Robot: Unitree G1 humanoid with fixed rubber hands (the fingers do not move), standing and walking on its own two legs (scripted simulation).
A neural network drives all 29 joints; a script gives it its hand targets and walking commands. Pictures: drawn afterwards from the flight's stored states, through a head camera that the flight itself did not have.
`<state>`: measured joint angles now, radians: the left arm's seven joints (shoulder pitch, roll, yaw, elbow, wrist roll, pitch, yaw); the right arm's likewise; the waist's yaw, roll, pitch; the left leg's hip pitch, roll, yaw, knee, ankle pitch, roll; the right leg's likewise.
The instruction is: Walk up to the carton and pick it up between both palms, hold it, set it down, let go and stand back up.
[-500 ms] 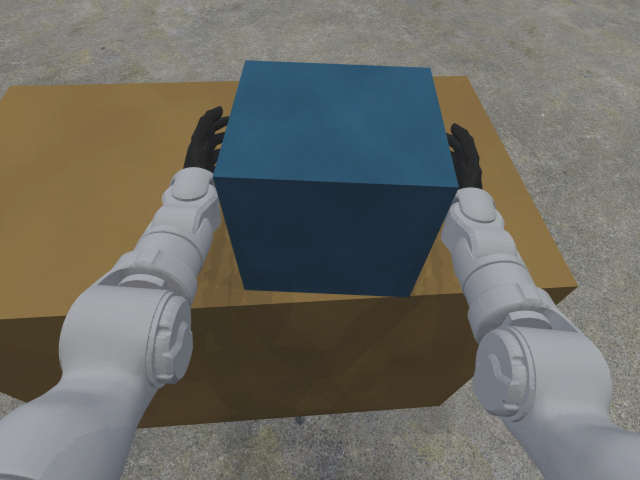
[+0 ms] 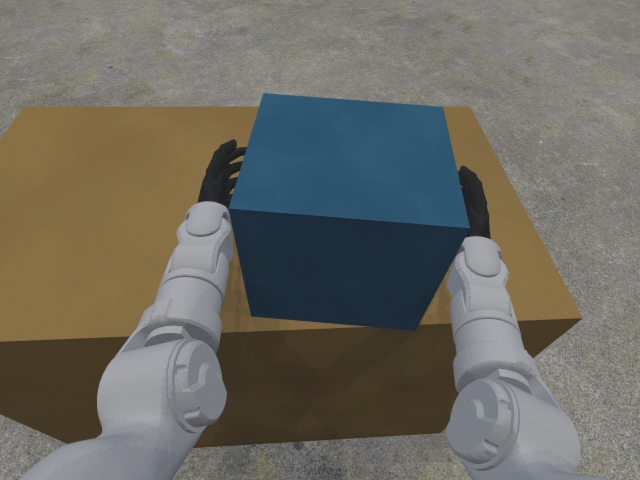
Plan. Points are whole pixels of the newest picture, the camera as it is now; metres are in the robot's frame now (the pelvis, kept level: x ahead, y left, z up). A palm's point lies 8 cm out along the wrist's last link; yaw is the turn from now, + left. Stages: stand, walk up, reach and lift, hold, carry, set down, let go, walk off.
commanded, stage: reach and lift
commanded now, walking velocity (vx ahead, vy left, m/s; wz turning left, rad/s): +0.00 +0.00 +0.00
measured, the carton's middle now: (342, 216) +0.45 -0.02 +0.08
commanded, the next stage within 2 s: none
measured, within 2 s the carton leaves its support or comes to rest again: leaves its support in 0.72 s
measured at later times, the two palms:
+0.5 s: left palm (214, 204) +0.43 +0.15 +0.11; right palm (469, 233) +0.40 -0.18 +0.09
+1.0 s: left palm (212, 220) +0.40 +0.14 +0.12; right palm (488, 252) +0.36 -0.18 +0.11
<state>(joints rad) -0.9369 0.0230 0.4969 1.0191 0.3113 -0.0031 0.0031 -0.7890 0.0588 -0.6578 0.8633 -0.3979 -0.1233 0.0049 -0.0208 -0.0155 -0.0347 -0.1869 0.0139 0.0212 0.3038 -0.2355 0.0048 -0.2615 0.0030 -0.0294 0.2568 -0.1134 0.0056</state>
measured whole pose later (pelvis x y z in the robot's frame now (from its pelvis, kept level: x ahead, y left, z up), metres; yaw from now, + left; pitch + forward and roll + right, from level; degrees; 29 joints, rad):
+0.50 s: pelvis +0.00 +0.01 +0.00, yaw +0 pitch +6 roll -2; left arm -0.87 0.00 0.44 0.91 0.29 0.03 0.02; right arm -0.76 0.02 -0.58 0.90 -0.33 -0.20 -0.01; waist -0.03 0.00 -0.03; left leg -0.19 0.02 0.03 0.36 -0.27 0.01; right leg -0.25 0.00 -0.08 0.27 -0.12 0.01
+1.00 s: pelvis -0.04 +0.00 +0.00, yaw +1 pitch +6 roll -1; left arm -0.92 0.02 0.42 1.09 0.28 -0.16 0.05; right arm -0.80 -0.02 -0.67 1.13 -0.43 -0.45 -0.06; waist -0.04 -0.04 -0.07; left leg -0.26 0.02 0.04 0.34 -0.20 0.01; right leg -0.29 -0.01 -0.11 0.23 -0.05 -0.01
